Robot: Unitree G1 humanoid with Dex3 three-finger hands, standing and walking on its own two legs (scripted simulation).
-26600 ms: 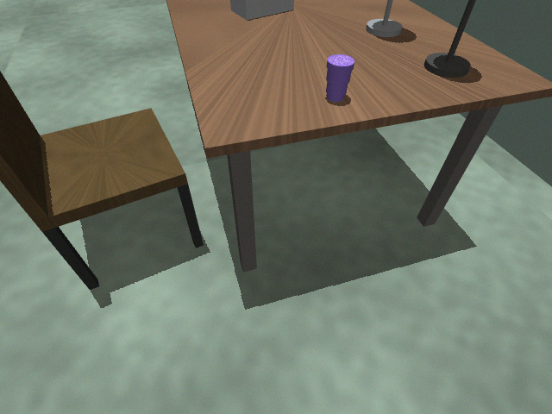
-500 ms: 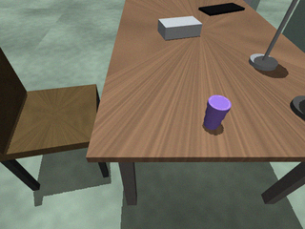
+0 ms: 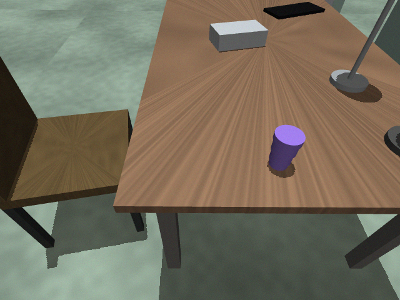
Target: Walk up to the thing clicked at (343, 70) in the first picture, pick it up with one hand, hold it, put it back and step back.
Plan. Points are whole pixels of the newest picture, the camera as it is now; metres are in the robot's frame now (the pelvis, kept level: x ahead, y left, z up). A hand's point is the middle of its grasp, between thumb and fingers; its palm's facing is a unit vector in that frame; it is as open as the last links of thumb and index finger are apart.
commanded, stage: stand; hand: right
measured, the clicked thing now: (283, 150) +0.49 -0.20 +0.02
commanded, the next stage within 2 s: none
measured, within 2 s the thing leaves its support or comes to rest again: neither
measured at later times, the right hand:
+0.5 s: hand out of the picture +0.06 -0.25 -0.15, palm faces -0.01 +0.93 -0.36, open 8.8 cm
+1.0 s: hand out of the picture +0.08 -0.25 -0.16, palm faces -0.03 +0.93 -0.36, open 7.4 cm
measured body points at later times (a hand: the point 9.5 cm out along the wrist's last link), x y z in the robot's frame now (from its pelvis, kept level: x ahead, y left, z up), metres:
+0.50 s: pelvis +0.00 +0.01 +0.00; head +0.00 +0.01 +0.45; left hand +0.05 +0.31 -0.14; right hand +0.06 -0.30 -0.13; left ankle +0.02 +0.11 -0.75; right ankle -0.06 -0.13 -0.75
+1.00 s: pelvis +0.01 +0.00 +0.00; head +0.02 +0.01 +0.45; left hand +0.06 +0.30 -0.14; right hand +0.08 -0.30 -0.13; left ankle +0.02 +0.11 -0.75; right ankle -0.06 -0.13 -0.75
